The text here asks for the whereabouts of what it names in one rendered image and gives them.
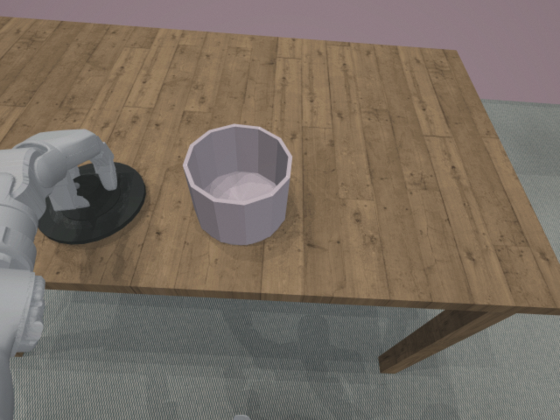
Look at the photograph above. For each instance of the left robot hand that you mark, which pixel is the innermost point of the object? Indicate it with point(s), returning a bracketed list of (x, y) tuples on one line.
[(78, 146)]

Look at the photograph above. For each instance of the lid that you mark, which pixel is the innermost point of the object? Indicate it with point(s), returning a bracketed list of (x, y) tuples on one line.
[(110, 213)]

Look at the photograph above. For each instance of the table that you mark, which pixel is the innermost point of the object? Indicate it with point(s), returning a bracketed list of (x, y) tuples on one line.
[(401, 193)]

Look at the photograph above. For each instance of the robot left upper arm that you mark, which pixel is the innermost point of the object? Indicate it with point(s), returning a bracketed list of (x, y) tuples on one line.
[(22, 307)]

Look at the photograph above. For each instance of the knob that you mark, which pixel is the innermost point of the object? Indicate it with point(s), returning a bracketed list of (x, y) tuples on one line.
[(90, 187)]

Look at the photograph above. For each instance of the pot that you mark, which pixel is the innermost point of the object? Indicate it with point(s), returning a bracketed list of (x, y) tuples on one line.
[(238, 177)]

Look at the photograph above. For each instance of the left robot forearm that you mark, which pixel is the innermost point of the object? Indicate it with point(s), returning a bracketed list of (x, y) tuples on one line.
[(28, 174)]

